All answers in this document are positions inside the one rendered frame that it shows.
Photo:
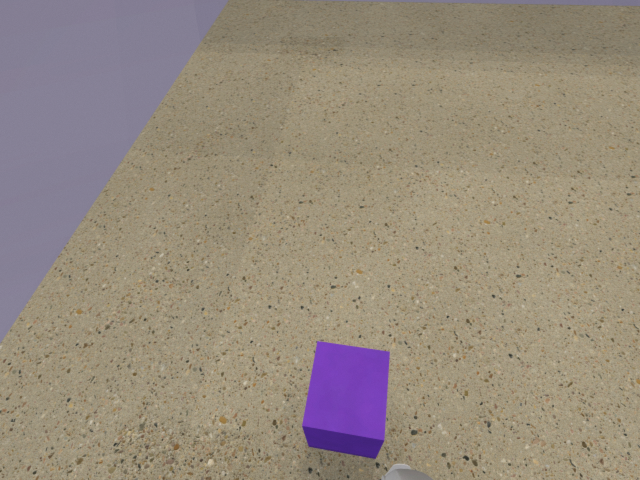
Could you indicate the carton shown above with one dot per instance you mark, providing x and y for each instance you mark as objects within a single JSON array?
[{"x": 346, "y": 404}]

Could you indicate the right robot shin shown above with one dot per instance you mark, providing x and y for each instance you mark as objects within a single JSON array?
[{"x": 398, "y": 466}]

